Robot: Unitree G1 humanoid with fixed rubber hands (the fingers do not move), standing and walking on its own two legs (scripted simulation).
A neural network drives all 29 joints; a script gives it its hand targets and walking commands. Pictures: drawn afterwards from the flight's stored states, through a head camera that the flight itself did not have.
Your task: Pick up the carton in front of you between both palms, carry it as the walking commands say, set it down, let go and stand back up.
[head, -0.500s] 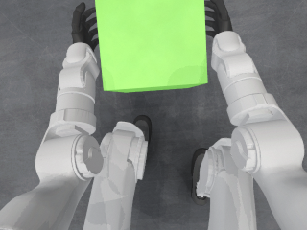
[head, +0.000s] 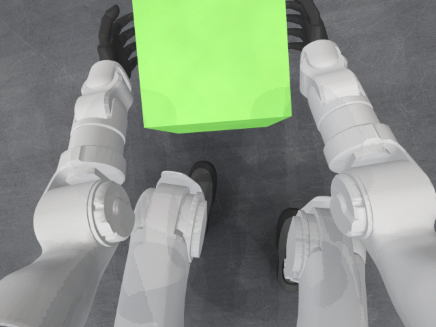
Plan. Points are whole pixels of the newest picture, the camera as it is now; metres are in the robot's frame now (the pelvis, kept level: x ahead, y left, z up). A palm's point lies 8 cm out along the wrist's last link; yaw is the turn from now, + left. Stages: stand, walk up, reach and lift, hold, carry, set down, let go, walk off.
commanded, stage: set down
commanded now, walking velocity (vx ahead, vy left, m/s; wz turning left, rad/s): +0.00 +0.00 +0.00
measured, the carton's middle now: (216, 73) +0.49 +0.12 -0.24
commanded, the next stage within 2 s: let go in 1.90 s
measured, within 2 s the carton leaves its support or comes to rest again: rests again in 0.56 s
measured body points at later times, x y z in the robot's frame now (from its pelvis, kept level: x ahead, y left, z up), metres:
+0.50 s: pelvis +0.00 +0.01 -0.01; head +0.36 +0.00 +0.26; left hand +0.48 +0.28 -0.17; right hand +0.55 -0.02 -0.19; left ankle +0.16 +0.15 -0.35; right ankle +0.08 -0.10 -0.35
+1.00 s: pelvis +0.00 +0.02 +0.00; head +0.36 +0.02 +0.27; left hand +0.46 +0.30 -0.17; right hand +0.57 -0.06 -0.17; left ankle +0.16 +0.15 -0.35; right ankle +0.08 -0.10 -0.35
